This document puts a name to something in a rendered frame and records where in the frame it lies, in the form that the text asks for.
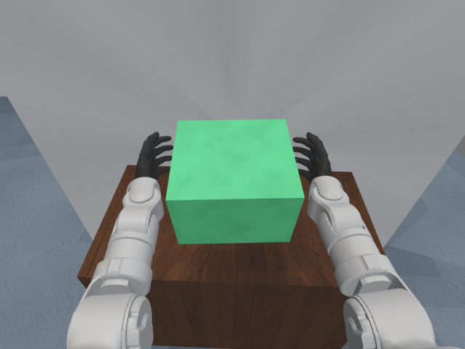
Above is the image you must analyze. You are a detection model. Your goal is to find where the robot right hand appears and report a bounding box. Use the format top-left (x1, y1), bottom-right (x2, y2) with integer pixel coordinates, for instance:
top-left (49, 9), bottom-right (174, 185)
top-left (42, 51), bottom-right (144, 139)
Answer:
top-left (292, 132), bottom-right (333, 184)

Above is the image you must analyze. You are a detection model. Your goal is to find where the robot left upper arm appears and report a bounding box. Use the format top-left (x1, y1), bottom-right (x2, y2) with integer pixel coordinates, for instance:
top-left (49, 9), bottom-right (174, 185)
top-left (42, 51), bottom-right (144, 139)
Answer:
top-left (68, 293), bottom-right (153, 349)

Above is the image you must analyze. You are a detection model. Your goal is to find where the carton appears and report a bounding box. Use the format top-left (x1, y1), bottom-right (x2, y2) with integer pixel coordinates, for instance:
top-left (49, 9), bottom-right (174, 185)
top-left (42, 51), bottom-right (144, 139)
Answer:
top-left (166, 119), bottom-right (304, 244)

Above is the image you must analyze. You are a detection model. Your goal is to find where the robot left hand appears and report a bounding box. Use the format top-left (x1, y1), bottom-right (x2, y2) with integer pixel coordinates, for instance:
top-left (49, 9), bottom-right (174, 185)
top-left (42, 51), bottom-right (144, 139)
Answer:
top-left (134, 132), bottom-right (174, 180)

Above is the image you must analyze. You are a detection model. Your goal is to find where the robot right upper arm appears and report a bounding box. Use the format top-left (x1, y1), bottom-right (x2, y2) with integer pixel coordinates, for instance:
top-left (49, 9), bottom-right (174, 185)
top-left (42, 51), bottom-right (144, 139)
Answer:
top-left (343, 288), bottom-right (461, 349)

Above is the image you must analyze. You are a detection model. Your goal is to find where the right robot forearm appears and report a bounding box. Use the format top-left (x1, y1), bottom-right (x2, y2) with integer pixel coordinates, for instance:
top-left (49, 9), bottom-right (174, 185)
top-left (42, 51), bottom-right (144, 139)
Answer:
top-left (307, 176), bottom-right (435, 342)

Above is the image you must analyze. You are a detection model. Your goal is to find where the pedestal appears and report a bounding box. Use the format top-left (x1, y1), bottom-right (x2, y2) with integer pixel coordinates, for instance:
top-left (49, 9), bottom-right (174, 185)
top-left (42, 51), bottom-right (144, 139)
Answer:
top-left (77, 165), bottom-right (385, 349)

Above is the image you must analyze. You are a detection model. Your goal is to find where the left robot forearm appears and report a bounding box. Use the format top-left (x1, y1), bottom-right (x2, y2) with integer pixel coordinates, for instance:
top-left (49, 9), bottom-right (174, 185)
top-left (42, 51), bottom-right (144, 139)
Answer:
top-left (67, 177), bottom-right (164, 349)

